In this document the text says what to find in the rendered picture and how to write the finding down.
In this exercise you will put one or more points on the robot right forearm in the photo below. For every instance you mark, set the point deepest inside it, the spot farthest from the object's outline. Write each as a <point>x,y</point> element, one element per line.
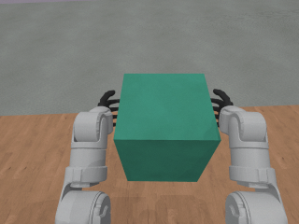
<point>248,140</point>

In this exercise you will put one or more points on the right robot hand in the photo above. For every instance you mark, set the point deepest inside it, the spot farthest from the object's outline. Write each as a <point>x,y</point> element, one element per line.
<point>222,103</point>

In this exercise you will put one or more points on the carton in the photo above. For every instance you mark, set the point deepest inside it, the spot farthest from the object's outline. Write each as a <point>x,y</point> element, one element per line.
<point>166,129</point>

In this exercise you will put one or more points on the left robot upper arm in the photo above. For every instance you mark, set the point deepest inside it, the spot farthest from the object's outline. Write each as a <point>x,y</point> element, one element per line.
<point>84,207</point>

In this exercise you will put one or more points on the left robot hand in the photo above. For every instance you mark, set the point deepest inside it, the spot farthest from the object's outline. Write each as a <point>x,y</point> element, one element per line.
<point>105,102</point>

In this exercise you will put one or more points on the robot left forearm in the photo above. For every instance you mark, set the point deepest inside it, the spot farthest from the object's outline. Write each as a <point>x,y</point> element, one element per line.
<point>87,165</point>

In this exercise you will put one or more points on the right robot upper arm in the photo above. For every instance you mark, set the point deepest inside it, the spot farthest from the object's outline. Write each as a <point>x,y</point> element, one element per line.
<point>253,207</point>

